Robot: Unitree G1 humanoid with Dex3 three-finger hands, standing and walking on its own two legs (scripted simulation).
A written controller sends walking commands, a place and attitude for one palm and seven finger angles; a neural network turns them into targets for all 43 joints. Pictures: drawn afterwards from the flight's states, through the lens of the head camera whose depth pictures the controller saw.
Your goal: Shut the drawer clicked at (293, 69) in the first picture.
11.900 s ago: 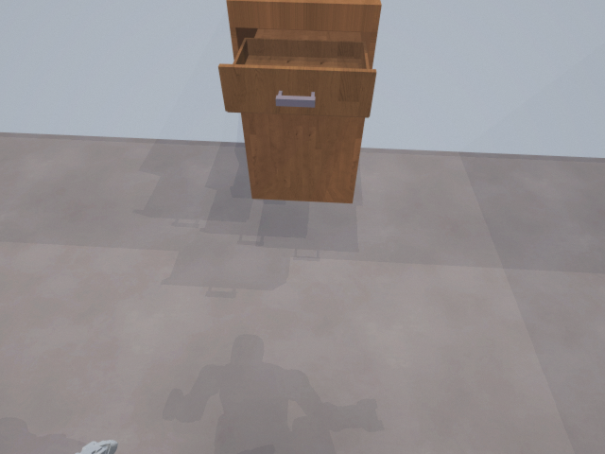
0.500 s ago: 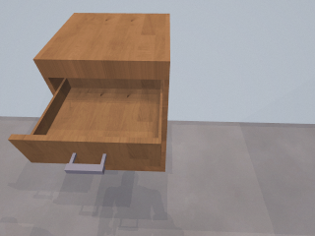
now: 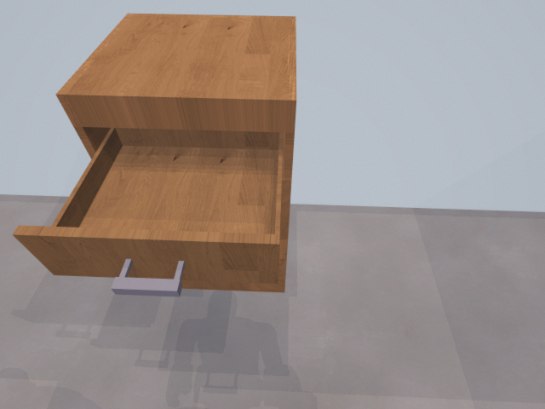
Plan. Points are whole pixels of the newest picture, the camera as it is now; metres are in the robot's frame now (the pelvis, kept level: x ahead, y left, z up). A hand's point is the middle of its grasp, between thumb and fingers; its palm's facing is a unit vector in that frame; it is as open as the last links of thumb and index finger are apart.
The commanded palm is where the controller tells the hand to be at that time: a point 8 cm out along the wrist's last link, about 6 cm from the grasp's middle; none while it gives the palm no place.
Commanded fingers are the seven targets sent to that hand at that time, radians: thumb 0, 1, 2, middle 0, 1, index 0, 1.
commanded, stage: raise the hand and make a fist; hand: left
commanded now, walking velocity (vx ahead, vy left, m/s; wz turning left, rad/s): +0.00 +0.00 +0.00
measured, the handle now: (151, 276) +0.33 +0.24 -0.05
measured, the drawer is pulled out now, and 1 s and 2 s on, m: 0.30 0.30 0.30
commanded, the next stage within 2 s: bring the fist close to the handle in 1.84 s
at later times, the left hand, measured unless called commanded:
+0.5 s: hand out of the picture +0.12 +0.19 -0.03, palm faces +0.13 -0.99 -0.05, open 5.2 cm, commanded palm +0.11 +0.23 -0.02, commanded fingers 0.00 0.90 0.90 -0.78 -0.93 -0.78 -0.93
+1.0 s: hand (135, 383) +0.15 +0.19 +0.00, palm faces +0.03 -1.00 -0.06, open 3.1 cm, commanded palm +0.11 +0.25 +0.02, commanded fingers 0.00 0.90 0.90 -1.28 -1.47 -1.28 -1.47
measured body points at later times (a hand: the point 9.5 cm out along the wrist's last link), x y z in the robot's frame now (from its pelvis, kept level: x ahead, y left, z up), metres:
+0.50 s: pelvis -0.03 +0.00 -0.09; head +0.01 +0.02 +0.36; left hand +0.11 +0.24 -0.03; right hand +0.24 -0.19 -0.10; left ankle -0.04 +0.14 -0.74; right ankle +0.03 -0.12 -0.74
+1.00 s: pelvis -0.02 +0.02 -0.07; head +0.02 +0.03 +0.38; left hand +0.14 +0.25 +0.01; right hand +0.17 -0.22 -0.12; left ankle -0.04 +0.14 -0.74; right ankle +0.02 -0.12 -0.74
